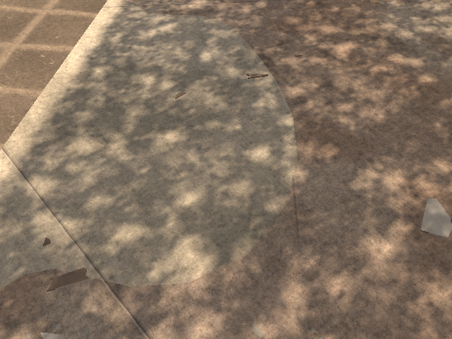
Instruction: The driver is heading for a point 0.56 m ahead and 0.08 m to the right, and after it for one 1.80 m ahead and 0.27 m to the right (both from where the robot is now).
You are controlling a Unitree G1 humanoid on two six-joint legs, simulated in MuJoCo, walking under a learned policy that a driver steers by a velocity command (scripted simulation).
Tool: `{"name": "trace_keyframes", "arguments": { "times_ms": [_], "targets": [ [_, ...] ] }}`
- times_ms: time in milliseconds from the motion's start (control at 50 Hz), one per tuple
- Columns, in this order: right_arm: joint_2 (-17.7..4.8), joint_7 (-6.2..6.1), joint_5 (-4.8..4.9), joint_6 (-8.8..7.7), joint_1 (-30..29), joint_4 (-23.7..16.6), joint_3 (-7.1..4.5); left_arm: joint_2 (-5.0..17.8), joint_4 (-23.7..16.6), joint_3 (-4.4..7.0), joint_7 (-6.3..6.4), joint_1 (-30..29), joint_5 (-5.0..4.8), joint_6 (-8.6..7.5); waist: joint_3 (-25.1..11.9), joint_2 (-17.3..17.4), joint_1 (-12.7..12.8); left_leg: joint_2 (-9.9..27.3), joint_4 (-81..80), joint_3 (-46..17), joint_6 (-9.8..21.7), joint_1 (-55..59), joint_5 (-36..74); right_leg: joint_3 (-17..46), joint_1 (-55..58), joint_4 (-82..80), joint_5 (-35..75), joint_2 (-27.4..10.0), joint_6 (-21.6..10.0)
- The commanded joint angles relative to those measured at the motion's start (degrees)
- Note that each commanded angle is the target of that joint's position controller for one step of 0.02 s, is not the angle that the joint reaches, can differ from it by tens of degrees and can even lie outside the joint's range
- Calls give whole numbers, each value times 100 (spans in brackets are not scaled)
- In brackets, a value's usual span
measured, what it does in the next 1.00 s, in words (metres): walks ahead, turning right: right foot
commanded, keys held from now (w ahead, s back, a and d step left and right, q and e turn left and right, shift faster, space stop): w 0.16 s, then w+e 0.04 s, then e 0.60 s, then no key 0.20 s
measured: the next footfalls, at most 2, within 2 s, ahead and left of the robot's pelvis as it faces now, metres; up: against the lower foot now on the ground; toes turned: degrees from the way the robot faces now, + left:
right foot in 0.66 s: +0.25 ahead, -0.10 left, +0.00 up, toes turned -19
left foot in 1.10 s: +0.30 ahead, +0.13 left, +0.00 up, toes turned -23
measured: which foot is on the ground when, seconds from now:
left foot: down 0.00-0.66, up 0.68-1.00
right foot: down 0.00-0.22, up 0.24-0.64, down 0.66-1.00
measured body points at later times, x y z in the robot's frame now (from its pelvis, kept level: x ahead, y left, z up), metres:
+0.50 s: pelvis +0.11 +0.05 +0.01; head +0.14 +0.05 +0.46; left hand +0.27 +0.29 -0.12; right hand +0.09 -0.21 -0.14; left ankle +0.06 +0.14 -0.73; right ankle +0.19 -0.10 -0.68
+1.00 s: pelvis +0.19 +0.01 +0.00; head +0.22 -0.01 +0.45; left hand +0.42 +0.22 -0.10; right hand +0.22 -0.30 -0.12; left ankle +0.27 +0.16 -0.70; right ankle +0.22 -0.08 -0.73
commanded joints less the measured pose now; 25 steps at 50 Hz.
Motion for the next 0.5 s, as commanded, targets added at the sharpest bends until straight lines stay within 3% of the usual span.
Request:
{"name": "trace_keyframes", "arguments": {
  "times_ms": [20, 40, 60, 80, 120, 140, 180, 200, 220, 240, 260, 280, 300, 320, 340, 400, 460, 500],
  "targets": [
    [-546, 3, 38, -92, -146, -182, -101, 1013, -96, 241, 57, 528, -86, -15, 467, -752, 170, -436, 640, 590, 213, -384, -1349, 1209, -796, -1536, -2379, -833, -682],
    [-484, 44, 61, -188, -373, -312, -83, 1217, -113, 313, 67, 593, -122, -64, 737, -1035, 254, -325, 1161, 556, 281, -875, -1196, 1960, -736, -1897, -2807, -1404, -993],
    [-435, 95, 98, -293, -517, -406, -68, 1279, -119, 353, 78, 602, -137, -136, 975, -1104, 276, -73, 1543, 348, 379, -1273, -1075, 2462, -700, -2099, -2721, -1820, -1236],
    [-432, 145, 132, -386, -582, -455, -73, 1178, -122, 342, 74, 606, -107, -215, 1094, -1062, 267, 102, 1812, 192, 459, -1675, -1258, 2624, -464, -2108, -2278, -1997, -1332],
    [-450, 234, 192, -535, -518, -486, -82, 1040, -173, 332, 33, 496, -131, -302, 1031, -895, 156, 291, 1388, 115, 607, -1801, -1485, 2247, -42, -1868, -1378, -1902, -1180],
    [-438, 267, 203, -587, -346, -425, -95, 1039, -213, 336, 9, 340, -174, -302, 904, -799, 13, 214, 737, 271, 636, -1213, -1230, 1822, -196, -1700, -1047, -1664, -1011],
    [-487, 282, 151, -604, 709, 57, -209, 1043, -278, 328, -46, 134, -203, -256, 424, -605, -429, -356, -113, 768, 481, 1021, 42, 1085, -1225, -1040, -219, -1041, -756],
    [-690, 261, 117, -595, 1443, 245, -312, 970, -367, 291, -55, -65, -191, -277, 154, -232, -774, -93, -359, 253, 544, 1934, -11, 716, -1764, -53, 623, -698, -553],
    [-1305, 197, 68, -595, 2098, 289, -445, 540, -576, 178, -53, -180, -113, -314, -235, 1344, -903, 1310, -1241, -1747, 998, 2699, -31, -73, -2653, 2136, 165, 15, -83],
    [-1386, 254, -82, -664, 2341, 338, -386, 425, -650, 185, 6, -105, -209, -373, -549, 1798, -849, 2261, -1885, -3583, 1714, 2589, 503, 544, -3162, 3584, -1375, 468, 9],
    [-1005, 239, -97, -738, 1720, 171, -235, 653, -576, 257, 17, 53, -317, -393, -105, 948, -467, 2330, -1690, -3043, 1681, 2119, 1045, 1033, -3340, 4286, -1279, 133, -93],
    [-746, 235, -67, -759, 1117, -55, -151, 714, -523, 285, -7, 87, -306, -379, 68, 641, -237, 2045, -1538, -2066, 1392, 1708, 1718, 1006, -3215, 4346, -817, -83, -176],
    [-676, 242, -47, -741, 692, -210, -108, 656, -446, 315, 10, 134, -258, -332, 124, 458, -68, 1720, -1508, -1251, 1102, 1439, 2239, 922, -3044, 4069, -417, -233, -203],
    [-598, 214, -42, -708, 504, -290, -79, 708, -460, 373, 27, 69, -214, -270, 180, 548, -5, 1467, -1467, -644, 861, 1307, 2819, 818, -2924, 3746, -69, -338, -207],
    [-500, 169, -96, -669, 495, -321, -40, 724, -493, 411, 1, 22, -188, -202, 116, 634, 23, 1283, -1472, -223, 767, 1163, 3200, 615, -2718, 3679, 215, -308, -177],
    [-787, -14, -175, -583, 685, -351, -69, 466, -820, 389, -75, -351, -161, -47, 91, 472, 49, 1285, -1532, 275, 928, 1120, 3933, 325, -2741, 3027, 664, -276, 9],
    [-1040, -157, -112, -449, 569, -477, -130, 324, -1204, 312, -139, -883, -114, 22, 36, 473, -11, 1334, -1525, 643, 1031, 1096, 3904, 71, -2588, 2022, 994, -355, 106],
    [-1128, -177, -56, -384, 529, -543, -178, 375, -1388, 301, -205, -1110, -96, 71, -26, 516, -58, 1397, -1443, 804, 1075, 1120, 3802, -78, -2385, 1614, 1070, -364, 77]
  ]
}}
Velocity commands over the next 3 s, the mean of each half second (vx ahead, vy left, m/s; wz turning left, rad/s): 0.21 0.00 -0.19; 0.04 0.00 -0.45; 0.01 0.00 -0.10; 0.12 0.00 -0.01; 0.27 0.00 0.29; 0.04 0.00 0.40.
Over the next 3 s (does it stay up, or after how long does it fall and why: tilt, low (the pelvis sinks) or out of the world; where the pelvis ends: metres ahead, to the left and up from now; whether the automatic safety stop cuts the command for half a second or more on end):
stays up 0.51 -0.12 0.00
